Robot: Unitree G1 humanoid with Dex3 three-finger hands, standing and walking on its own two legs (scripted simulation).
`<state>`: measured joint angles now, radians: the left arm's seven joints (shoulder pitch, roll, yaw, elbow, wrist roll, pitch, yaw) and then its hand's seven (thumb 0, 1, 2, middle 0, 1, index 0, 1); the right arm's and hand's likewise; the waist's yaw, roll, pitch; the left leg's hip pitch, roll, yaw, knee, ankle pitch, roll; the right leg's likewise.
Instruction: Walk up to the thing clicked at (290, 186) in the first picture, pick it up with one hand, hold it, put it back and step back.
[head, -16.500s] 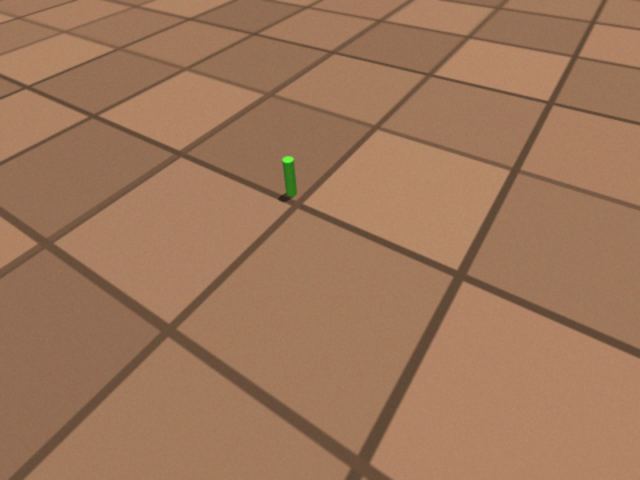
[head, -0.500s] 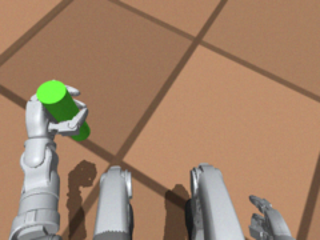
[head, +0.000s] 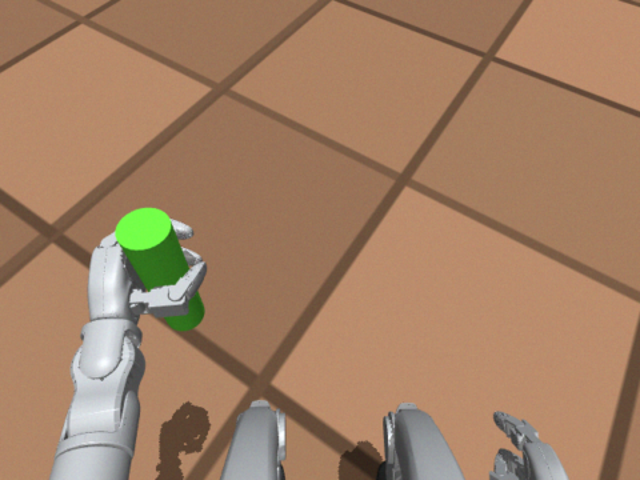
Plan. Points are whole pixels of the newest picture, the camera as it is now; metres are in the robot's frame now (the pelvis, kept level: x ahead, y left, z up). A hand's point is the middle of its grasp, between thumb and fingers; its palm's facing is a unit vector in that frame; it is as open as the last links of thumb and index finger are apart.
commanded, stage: lift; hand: left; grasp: from the side
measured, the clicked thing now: (168, 278) +0.37 +0.21 +0.01
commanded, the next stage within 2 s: hold in 1.00 s
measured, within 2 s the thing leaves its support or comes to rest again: neither
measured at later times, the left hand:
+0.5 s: hand (165, 255) +0.35 +0.17 +0.11, palm faces +0.10 -0.99 -0.05, open 7.1 cm
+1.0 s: hand (166, 218) +0.36 +0.16 +0.15, palm faces +0.10 -0.99 -0.03, open 7.1 cm
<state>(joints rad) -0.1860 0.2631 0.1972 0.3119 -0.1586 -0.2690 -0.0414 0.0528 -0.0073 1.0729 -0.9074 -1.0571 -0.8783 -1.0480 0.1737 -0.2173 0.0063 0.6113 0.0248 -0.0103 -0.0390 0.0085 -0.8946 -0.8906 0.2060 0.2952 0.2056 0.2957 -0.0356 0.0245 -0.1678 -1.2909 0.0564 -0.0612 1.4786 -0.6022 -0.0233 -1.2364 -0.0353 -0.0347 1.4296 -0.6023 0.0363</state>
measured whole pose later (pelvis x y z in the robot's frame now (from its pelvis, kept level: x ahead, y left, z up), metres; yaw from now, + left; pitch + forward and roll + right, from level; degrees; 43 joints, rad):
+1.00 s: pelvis +0.03 -0.01 +0.10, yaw +1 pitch +10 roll -1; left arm -0.12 0.20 0.14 0.40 -0.16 -0.33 -0.06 0.05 -0.01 1.07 -0.90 -1.06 -0.88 -1.05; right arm 0.22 -0.22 0.00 0.64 0.01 0.00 -0.04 0.01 -0.90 -0.89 0.20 0.30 0.20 0.30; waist -0.03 0.01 -0.06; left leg -0.69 0.06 -0.02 0.97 -0.46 -0.04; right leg -0.66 -0.03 -0.03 0.94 -0.46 0.02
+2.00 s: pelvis +0.03 -0.01 +0.12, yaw +1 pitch +5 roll -1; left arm -0.11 0.18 0.13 0.44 -0.16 -0.35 -0.07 0.05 -0.01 1.07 -0.90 -1.07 -0.87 -1.06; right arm 0.22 -0.22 0.00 0.65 0.01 0.02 -0.03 0.01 -0.90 -0.90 0.20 0.30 0.20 0.30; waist -0.02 0.01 -0.02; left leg -0.52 0.05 -0.01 0.83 -0.39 -0.03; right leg -0.50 -0.04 -0.03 0.81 -0.40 0.03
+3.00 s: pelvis +0.03 +0.00 +0.13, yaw +1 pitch +5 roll -1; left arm -0.13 0.18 0.13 0.46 -0.15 -0.36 -0.06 0.05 0.00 1.07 -0.90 -1.07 -0.87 -1.06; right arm 0.23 -0.22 -0.01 0.68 0.00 0.00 -0.02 0.01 -0.91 -0.90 0.20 0.30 0.20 0.30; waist -0.02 0.01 -0.02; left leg -0.50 0.05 0.00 0.81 -0.38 -0.03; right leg -0.47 -0.04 -0.02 0.78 -0.38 0.03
